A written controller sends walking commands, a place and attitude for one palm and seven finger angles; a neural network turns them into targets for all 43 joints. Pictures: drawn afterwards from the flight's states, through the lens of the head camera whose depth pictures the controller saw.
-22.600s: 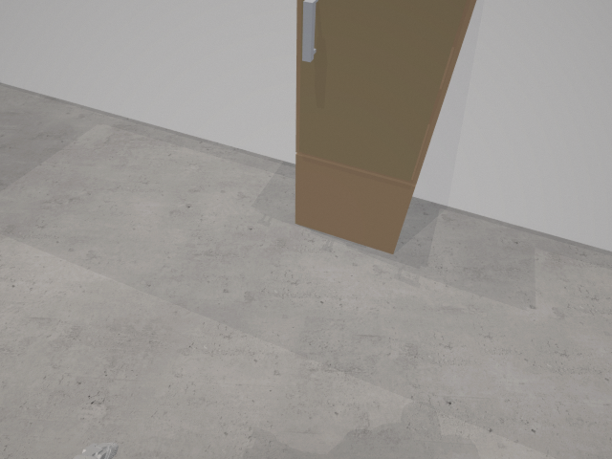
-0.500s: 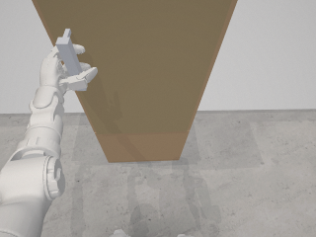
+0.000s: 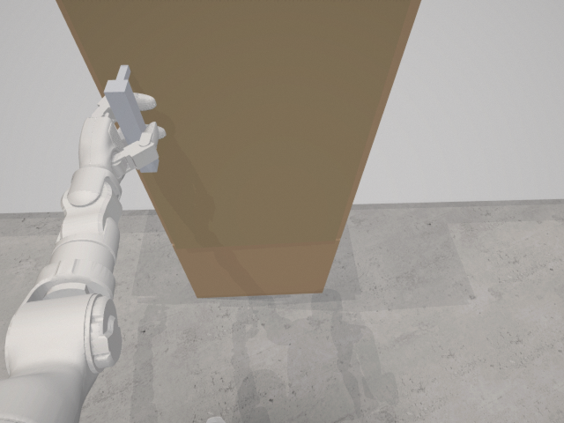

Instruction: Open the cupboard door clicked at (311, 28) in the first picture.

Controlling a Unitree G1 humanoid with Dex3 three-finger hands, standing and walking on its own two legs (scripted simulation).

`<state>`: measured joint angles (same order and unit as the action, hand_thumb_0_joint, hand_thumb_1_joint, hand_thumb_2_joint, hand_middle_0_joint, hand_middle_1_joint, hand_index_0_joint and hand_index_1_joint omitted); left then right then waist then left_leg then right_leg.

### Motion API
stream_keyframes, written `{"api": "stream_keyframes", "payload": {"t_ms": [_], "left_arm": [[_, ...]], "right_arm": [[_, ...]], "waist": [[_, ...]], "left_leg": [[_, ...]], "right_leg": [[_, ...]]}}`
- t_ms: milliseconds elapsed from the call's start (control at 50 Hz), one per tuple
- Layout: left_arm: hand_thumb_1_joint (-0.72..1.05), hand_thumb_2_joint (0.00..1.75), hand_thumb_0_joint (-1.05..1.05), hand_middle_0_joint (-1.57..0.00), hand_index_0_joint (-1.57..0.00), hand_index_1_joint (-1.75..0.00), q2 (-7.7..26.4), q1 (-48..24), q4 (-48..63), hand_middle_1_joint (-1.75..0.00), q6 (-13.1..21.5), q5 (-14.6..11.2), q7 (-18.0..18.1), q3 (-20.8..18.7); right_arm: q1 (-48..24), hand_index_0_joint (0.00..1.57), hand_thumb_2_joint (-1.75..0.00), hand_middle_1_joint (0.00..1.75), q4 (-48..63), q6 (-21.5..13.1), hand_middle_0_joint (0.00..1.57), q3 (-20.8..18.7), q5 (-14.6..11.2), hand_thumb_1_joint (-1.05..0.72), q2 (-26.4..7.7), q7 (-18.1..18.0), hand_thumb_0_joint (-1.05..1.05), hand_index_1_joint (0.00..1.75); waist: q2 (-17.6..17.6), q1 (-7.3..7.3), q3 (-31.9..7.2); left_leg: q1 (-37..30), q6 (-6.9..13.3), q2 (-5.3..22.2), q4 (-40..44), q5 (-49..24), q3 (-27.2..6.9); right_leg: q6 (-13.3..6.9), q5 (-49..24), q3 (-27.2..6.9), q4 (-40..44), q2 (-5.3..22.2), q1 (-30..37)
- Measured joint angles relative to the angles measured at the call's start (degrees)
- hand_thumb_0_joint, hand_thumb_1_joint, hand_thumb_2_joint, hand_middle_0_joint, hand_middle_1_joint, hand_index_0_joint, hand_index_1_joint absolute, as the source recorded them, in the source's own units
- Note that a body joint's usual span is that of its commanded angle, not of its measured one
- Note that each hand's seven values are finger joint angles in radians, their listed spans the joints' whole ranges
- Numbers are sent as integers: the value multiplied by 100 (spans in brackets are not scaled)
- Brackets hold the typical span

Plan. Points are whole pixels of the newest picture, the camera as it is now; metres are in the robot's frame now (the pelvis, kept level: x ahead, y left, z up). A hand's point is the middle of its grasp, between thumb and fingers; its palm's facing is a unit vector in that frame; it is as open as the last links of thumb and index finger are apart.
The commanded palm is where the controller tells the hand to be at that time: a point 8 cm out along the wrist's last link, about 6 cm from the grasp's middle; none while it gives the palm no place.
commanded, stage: pull the door open along its arc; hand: left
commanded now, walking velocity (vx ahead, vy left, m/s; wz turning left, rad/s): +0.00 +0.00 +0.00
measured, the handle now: (137, 121) +0.53 +0.18 +0.12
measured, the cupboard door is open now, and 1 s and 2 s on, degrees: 1 40 39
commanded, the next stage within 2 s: open thumb and fingers to let go in 0.92 s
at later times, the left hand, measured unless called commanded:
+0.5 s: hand (171, 216) +0.36 +0.12 +0.12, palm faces +0.27 -0.96 +0.03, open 6.1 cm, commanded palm +0.30 +0.17 +0.12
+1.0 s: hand (235, 289) +0.26 +0.04 +0.12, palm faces +0.29 -0.96 -0.01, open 6.3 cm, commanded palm +0.22 +0.09 +0.12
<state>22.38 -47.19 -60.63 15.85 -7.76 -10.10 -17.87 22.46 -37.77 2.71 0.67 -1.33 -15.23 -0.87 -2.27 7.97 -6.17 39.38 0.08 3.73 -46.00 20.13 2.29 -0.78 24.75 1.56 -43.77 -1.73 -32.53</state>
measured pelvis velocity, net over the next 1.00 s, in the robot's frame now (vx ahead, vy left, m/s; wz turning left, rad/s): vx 0.01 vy -0.04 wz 0.06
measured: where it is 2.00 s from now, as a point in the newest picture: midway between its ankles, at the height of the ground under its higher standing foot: outside the picture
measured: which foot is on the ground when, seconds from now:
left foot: down 0.00-1.00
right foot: down 0.00-1.00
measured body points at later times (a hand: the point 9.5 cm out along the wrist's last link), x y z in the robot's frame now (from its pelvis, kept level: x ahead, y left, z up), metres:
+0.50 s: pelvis +0.01 -0.01 +0.01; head +0.01 -0.02 +0.46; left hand +0.34 +0.17 +0.12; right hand +0.18 -0.24 -0.08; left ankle +0.02 +0.12 -0.70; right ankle -0.04 -0.11 -0.70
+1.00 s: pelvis +0.01 -0.04 +0.02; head -0.02 -0.07 +0.46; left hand +0.24 +0.09 +0.13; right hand +0.20 -0.24 -0.08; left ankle +0.02 +0.12 -0.70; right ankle -0.04 -0.11 -0.71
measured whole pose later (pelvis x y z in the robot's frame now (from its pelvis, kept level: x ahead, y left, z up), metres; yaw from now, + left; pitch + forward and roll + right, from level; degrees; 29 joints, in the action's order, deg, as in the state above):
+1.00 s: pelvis +0.01 -0.04 +0.02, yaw +3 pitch -1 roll +1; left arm -2.2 15.2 13.1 -4.5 0.8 27.0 17.2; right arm 10.4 -32.5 6.6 1.4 1.4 -11.1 0.9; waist -3.5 1.1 -3.4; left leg 18.1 -2.4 2.8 -37.4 18.2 -0.5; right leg -3.3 25.0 4.5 -36.9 -1.5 -11.0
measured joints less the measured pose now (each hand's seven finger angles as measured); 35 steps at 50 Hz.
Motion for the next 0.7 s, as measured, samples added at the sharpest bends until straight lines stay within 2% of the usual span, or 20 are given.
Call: {"api": "stream_keyframes", "payload": {"t_ms": [140, 260, 280, 340, 400, 440, 480, 580, 700], "left_arm": [[69, 75, 1, -34, -34, -135, -269, 960, 1036, -135, -145, -231, -46, 112], [67, 71, 0, -35, -34, -135, -662, 2187, 2472, -135, -350, -436, -61, 432], [67, 71, 0, -35, -34, -135, -783, 2345, 2710, -135, -446, -478, 35, 476], [65, 70, 1, -35, -36, -135, -1321, 2759, 3440, -135, -708, -429, 856, 666], [66, 72, 0, -35, -35, -133, -1752, 3168, 4130, -135, -956, -98, 1725, 952], [66, 73, 0, -35, -35, -132, -1927, 3418, 4490, -135, -1117, 119, 2145, 1187], [67, 74, -1, -34, -35, -132, -2054, 3663, 4815, -135, -1301, 261, 2462, 1426], [66, 74, 0, -33, -36, -133, -2348, 4244, 5487, -134, -1688, 418, 3039, 1938], [66, 74, 0, -32, -36, -133, -2692, 4887, 6151, -134, -1965, 703, 3635, 2478]], "right_arm": [[25, 20, -90, 30, 154, 62, 20, -31, -80, -90, -1, 20, 1, 30], [-137, 20, -90, 30, 322, 35, 20, -47, -154, -91, 19, 30, 1, 30], [-184, 20, -90, 30, 338, 11, 20, -60, -155, -91, 32, 26, 1, 30], [-395, 20, -90, 30, 340, -84, 20, -85, -112, -91, 78, 57, 1, 30], [-657, 20, -90, 30, 395, -91, 20, -73, -20, -91, 147, 129, 1, 30], [-825, 20, -90, 30, 452, -52, 20, -51, 39, -91, 202, 147, 1, 30], [-969, 20, -90, 30, 507, 7, 20, -21, 82, -91, 261, 138, 1, 30], [-1229, 20, -90, 30, 580, 147, 20, 70, 167, -91, 374, 56, 1, 30], [-1354, 20, -90, 30, 582, 279, 20, 109, 267, -90, 446, 48, 1, 30]], "waist": [[-14, -123, -57], [-15, -294, -76], [-10, -354, -79], [-4, -505, -66], [7, -593, -62], [5, -632, -44], [2, -676, -23], [-15, -759, 42], [-15, -795, 116]], "left_leg": [[-373, -8, 13, 211, -2, 85], [-802, -17, -14, 436, -25, 119], [-859, -20, -17, 463, -30, 124], [-1009, -32, -43, 538, -55, 109], [-1127, -43, -80, 601, -90, 86], [-1216, -54, -100, 635, -110, 57], [-1322, -70, -112, 678, -129, 29], [-1623, -119, -126, 801, -176, -60], [-1873, -177, -138, 901, -222, -164]], "right_leg": [[-7, -29, -85, 197, -12, 331], [-6, -53, -114, 407, 9, 744], [-6, -55, -118, 431, 12, 797], [-8, -63, -100, 490, 33, 951], [-17, -53, -72, 501, 65, 1060], [-27, -44, -41, 509, 81, 1151], [-43, -40, -12, 533, 88, 1260], [-86, -51, 78, 652, 86, 1593], [-141, -45, 183, 734, 82, 1873]]}}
